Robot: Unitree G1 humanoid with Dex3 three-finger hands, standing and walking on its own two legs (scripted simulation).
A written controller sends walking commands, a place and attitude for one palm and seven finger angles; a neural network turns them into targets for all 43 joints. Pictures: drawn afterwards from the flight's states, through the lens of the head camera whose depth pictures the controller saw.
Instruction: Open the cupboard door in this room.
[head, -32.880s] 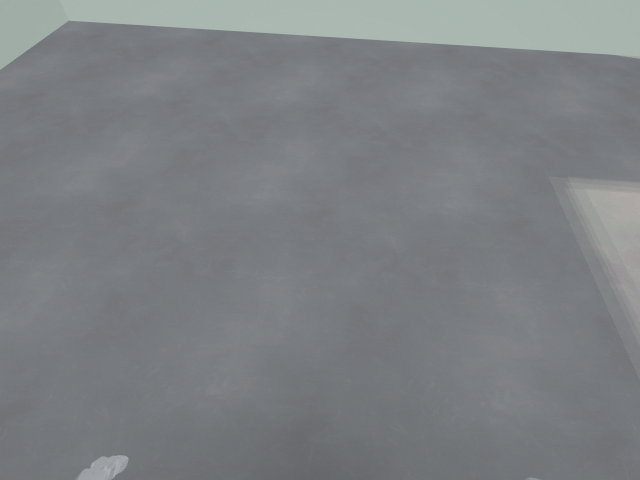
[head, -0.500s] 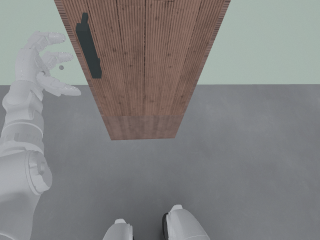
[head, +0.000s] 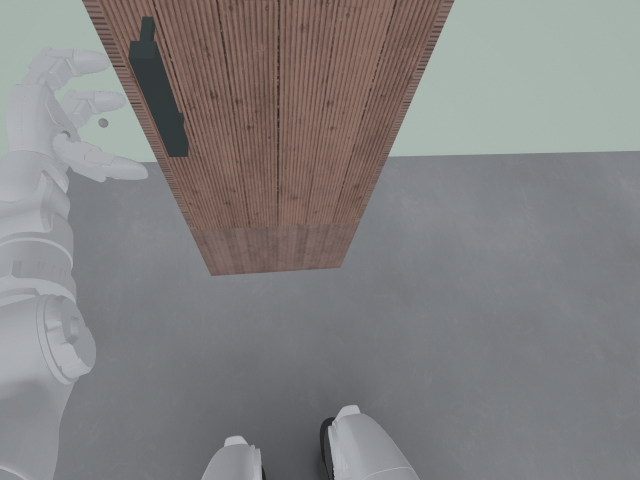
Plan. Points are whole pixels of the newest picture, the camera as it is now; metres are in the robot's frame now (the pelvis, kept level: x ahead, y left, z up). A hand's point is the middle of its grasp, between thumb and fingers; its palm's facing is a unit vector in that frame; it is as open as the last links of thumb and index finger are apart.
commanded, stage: move the hooked fingers beside the handle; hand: left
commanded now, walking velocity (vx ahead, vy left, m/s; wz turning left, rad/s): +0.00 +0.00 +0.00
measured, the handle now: (164, 93) +0.56 +0.13 +0.08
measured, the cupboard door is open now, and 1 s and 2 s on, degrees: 0 0 0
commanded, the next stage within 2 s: slide the fingers in behind the handle in 0.46 s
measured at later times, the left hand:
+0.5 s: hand (106, 125) +0.52 +0.19 +0.08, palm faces -0.02 -1.00 -0.01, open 14.0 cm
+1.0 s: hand (131, 127) +0.51 +0.16 +0.07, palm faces -0.03 -1.00 -0.01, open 14.0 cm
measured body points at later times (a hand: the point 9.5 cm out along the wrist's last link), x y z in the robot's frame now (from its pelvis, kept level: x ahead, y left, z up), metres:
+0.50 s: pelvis +0.00 +0.00 +0.00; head +0.14 +0.02 +0.42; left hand +0.51 +0.25 +0.08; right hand +0.00 -0.26 -0.11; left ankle -0.03 +0.10 -0.68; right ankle +0.04 -0.12 -0.68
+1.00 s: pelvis -0.01 +0.00 +0.00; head +0.13 +0.02 +0.43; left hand +0.51 +0.22 +0.08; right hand -0.01 -0.26 -0.11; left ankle -0.03 +0.10 -0.68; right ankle +0.04 -0.12 -0.68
